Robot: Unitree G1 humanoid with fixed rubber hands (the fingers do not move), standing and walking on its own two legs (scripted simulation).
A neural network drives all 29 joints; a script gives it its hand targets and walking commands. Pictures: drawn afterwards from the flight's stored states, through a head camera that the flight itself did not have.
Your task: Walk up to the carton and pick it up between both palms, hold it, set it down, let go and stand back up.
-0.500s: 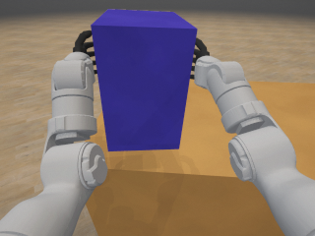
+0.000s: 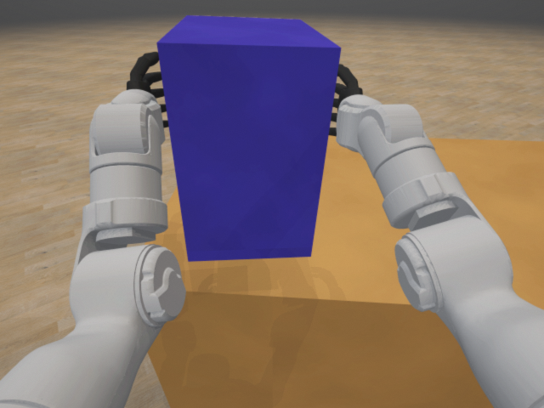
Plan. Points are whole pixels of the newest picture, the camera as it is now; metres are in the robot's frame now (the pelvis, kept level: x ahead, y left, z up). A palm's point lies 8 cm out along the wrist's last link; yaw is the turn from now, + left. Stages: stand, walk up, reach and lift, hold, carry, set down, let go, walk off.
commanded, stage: hold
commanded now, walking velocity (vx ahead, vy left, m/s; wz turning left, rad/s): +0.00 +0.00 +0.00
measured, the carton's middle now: (247, 133) +0.43 +0.00 +0.27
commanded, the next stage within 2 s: set down in 1.56 s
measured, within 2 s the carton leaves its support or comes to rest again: neither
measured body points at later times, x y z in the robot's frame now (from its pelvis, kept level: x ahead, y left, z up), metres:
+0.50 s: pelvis +0.00 +0.00 +0.00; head -0.09 +0.01 +0.44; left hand +0.39 +0.14 +0.33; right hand +0.38 -0.13 +0.31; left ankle +0.00 +0.14 -0.75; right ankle +0.02 -0.12 -0.75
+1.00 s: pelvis -0.01 -0.01 +0.00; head -0.10 +0.00 +0.44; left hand +0.39 +0.14 +0.34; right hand +0.38 -0.13 +0.33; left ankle +0.00 +0.14 -0.75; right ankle +0.02 -0.12 -0.75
